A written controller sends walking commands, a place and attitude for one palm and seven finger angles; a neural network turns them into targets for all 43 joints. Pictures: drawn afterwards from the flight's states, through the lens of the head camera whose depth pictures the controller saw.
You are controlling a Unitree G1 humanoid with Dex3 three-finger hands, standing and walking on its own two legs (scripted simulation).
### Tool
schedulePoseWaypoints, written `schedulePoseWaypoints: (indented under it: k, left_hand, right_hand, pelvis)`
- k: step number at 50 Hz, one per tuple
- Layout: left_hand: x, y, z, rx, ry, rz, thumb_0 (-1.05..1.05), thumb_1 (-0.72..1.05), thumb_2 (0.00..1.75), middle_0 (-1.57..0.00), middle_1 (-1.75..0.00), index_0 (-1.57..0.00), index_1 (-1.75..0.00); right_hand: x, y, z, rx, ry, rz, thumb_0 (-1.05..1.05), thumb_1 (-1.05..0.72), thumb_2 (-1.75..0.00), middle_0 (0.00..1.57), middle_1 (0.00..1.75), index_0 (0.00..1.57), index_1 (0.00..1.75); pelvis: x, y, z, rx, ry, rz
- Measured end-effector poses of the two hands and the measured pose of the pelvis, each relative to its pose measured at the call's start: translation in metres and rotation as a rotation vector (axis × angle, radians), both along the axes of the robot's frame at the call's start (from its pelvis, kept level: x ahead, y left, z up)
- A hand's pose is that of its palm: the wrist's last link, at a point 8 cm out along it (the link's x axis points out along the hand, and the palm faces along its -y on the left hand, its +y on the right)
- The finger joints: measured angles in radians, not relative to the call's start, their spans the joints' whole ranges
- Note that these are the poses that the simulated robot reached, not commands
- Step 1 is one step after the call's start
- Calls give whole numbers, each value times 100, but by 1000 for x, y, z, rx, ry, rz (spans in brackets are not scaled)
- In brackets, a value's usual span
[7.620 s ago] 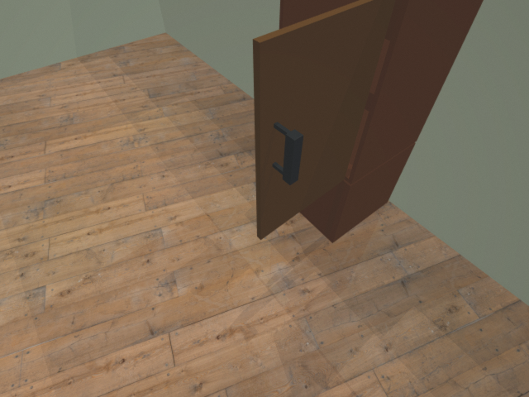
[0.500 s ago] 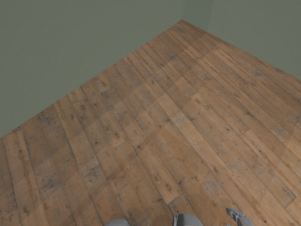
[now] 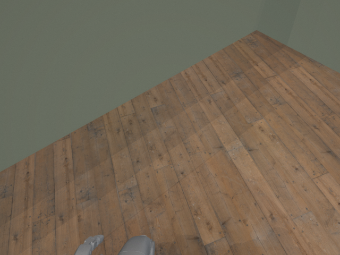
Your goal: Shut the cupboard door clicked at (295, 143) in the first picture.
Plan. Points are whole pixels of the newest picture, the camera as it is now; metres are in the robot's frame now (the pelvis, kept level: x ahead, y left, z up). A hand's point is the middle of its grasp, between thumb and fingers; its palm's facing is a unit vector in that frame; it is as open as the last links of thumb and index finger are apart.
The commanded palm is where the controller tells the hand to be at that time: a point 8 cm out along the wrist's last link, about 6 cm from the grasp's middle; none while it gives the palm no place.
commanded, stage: walk to a spot facing it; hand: left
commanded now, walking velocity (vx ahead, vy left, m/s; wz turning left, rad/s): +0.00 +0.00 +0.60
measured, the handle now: out of the picture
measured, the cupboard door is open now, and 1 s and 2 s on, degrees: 93 93 93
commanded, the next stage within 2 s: none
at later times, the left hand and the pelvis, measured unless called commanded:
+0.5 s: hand out of the picture +0.05 +0.26 -0.17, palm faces +0.31 -0.92 -0.25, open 7.4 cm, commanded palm none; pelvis +0.03 +0.03 +0.00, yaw +17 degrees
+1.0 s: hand out of the picture +0.03 +0.17 -0.15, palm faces +0.57 -0.77 -0.27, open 7.3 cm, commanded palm none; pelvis +0.08 -0.03 +0.00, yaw +37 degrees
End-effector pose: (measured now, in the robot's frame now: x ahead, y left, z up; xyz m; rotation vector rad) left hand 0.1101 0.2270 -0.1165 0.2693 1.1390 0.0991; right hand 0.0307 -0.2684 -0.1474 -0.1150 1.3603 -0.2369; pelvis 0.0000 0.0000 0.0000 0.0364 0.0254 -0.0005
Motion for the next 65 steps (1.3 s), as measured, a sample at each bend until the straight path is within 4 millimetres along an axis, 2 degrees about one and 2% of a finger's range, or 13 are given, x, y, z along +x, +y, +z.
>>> schedulePoseWaypoints:
  k: [6, 12, 15, 20, 26, 32, 36, 41, 46, 52, 59, 62, 65]
  left_hand:
    - [-50, 15, -10, -12, 61, 150, 0, 91, 89, -20, -30, -21, -30]
    - [-106, 52, -38, -21, 151, 288, 0, 91, 89, -20, -30, -21, -30]
    - [-120, 68, -45, -15, 198, 339, 1, 91, 89, -20, -30, -20, -29]
    - [-108, 81, -33, -19, 143, 383, 1, 91, 89, -20, -30, -20, -29]
    - [-82, 78, -18, -20, 46, 408, 1, 91, 89, -19, -30, -20, -29]
    - [-57, 60, -11, -5, -4, 432, 1, 91, 89, -20, -30, -20, -29]
    - [-46, 40, -8, 27, -50, 456, 1, 91, 89, -20, -30, -20, -29]
    - [-60, 9, 3, 34, -24, 517, 1, 91, 89, -20, -30, -20, -29]
    - [-84, -17, 4, 0, 18, 611, 1, 90, 89, -20, -30, -21, -29]
    - [-131, -32, -4, -16, 62, 754, 0, 92, 89, -20, -30, -21, -30]
    - [-201, -42, -32, -77, 163, 902, 0, 91, 89, -20, -30, -21, -29]
    - [-225, -38, -47, -103, 204, 949, 1, 91, 89, -20, -30, -21, -29]
    - [-228, -26, -45, -101, 195, 979, 1, 91, 89, -20, -30, -20, -29]
  right_hand:
    - [61, 9, 8, -13, -38, 154, 0, -91, -90, 19, 30, 20, 30]
    - [140, 45, 12, -50, -173, 315, 0, -91, -90, 19, 30, 20, 30]
    - [163, 63, 20, -63, -236, 367, 0, -91, -90, 19, 30, 20, 30]
    - [169, 78, 32, -75, -223, 422, 0, -91, -90, 20, 30, 20, 30]
    - [163, 81, 29, -47, -157, 456, 0, -91, -90, 20, 30, 20, 30]
    - [159, 64, 14, -16, -80, 470, 0, -91, -90, 20, 30, 20, 30]
    - [167, 43, -7, 7, -38, 476, 0, -91, -90, 20, 30, 20, 30]
    - [191, 30, -9, 16, -13, 516, 0, -91, -90, 20, 30, 20, 30]
    - [221, 36, -1, 21, -12, 592, 0, -91, -90, 19, 30, 20, 30]
    - [263, 72, 6, 14, -46, 735, 0, -91, -90, 19, 30, 20, 30]
    - [309, 157, 15, 25, -191, 915, 0, -91, -90, 19, 30, 20, 30]
    - [316, 188, 19, 31, -271, 970, 0, -91, -90, 19, 30, 20, 30]
    - [311, 200, 28, 20, -284, 1005, 0, -91, -90, 20, 30, 20, 30]
  pelvis:
    - [7, 1, -1, 5, -5, 92]
    - [16, 21, -19, -18, -8, 172]
    - [17, 28, -20, -22, -15, 199]
    - [20, 32, -8, -45, -18, 252]
    - [28, 27, 0, -53, -12, 314]
    - [41, 7, -2, -45, 3, 384]
    - [54, -13, -12, -27, 12, 434]
    - [64, -25, -5, -7, -8, 507]
    - [74, -32, 2, 14, -8, 583]
    - [79, -29, 1, 12, -16, 673]
    - [72, -8, -13, -7, -25, 766]
    - [66, 2, -22, -13, -29, 798]
    - [62, 7, -16, -25, -40, 825]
